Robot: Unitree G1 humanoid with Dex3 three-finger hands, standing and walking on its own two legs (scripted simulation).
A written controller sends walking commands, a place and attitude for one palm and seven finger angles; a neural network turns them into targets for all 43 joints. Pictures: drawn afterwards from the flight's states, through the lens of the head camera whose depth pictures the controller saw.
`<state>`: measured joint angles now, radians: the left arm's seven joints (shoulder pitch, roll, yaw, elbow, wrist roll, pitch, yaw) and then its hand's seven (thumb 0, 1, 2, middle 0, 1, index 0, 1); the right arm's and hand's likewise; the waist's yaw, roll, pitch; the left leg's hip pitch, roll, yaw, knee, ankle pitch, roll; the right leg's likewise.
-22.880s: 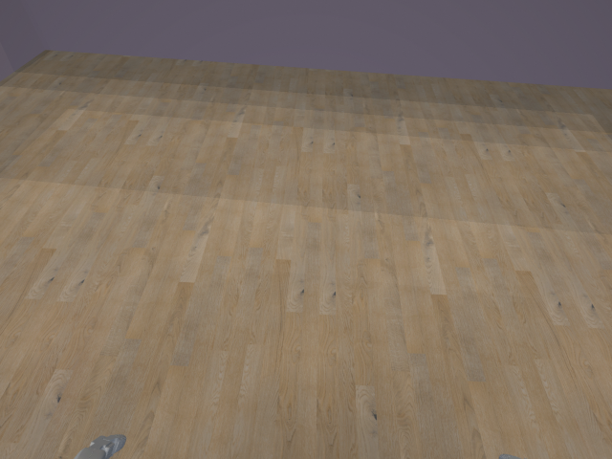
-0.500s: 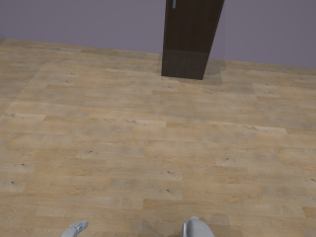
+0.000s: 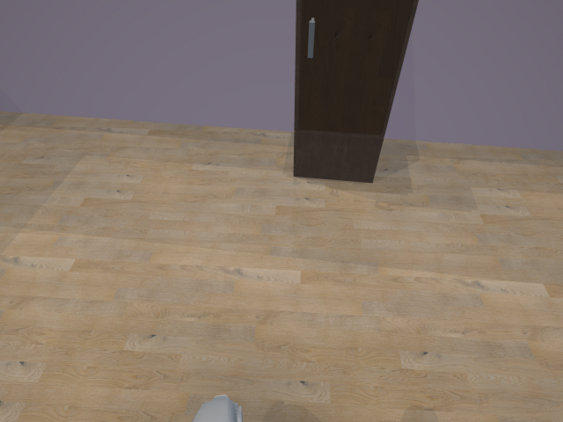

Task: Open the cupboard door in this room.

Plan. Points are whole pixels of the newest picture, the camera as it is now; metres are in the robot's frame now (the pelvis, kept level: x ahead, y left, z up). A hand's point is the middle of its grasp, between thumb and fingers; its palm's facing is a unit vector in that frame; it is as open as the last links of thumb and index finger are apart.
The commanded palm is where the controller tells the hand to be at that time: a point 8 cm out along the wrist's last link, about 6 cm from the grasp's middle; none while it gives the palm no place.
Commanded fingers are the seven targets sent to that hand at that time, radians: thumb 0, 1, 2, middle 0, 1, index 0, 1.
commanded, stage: turn or walk to find it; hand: left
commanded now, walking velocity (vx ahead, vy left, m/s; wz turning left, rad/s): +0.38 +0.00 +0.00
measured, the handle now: (311, 37) +1.38 -0.03 -0.03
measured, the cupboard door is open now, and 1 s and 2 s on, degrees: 0 0 0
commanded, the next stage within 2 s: stand and wait in 0.24 s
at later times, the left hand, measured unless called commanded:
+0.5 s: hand (171, 354) +0.26 +0.23 -0.17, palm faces +0.03 -0.98 -0.20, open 7.4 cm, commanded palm none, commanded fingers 0.00 0.90 0.90 -0.20 -0.30 -0.20 -0.30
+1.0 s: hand (198, 339) +0.30 +0.19 -0.17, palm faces +0.07 -0.98 -0.21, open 7.2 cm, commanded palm none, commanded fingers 0.00 0.90 0.90 -0.20 -0.30 -0.20 -0.30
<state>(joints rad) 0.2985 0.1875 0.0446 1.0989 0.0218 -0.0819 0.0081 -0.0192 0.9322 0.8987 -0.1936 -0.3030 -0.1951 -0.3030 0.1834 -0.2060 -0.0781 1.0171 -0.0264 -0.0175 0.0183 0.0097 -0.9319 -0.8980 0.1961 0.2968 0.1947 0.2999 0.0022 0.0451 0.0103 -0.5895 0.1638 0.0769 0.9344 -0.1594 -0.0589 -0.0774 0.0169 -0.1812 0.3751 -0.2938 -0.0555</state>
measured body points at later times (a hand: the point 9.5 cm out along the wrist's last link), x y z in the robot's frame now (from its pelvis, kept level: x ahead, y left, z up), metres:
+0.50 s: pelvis +0.19 +0.04 +0.00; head +0.21 +0.05 +0.45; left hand +0.26 +0.28 -0.15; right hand +0.18 -0.19 -0.15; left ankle +0.18 +0.15 -0.74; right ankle +0.27 -0.10 -0.69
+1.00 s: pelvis +0.26 +0.00 +0.00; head +0.25 +0.00 +0.45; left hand +0.29 +0.24 -0.15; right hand +0.25 -0.20 -0.16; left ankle +0.23 +0.14 -0.74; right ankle +0.30 -0.09 -0.74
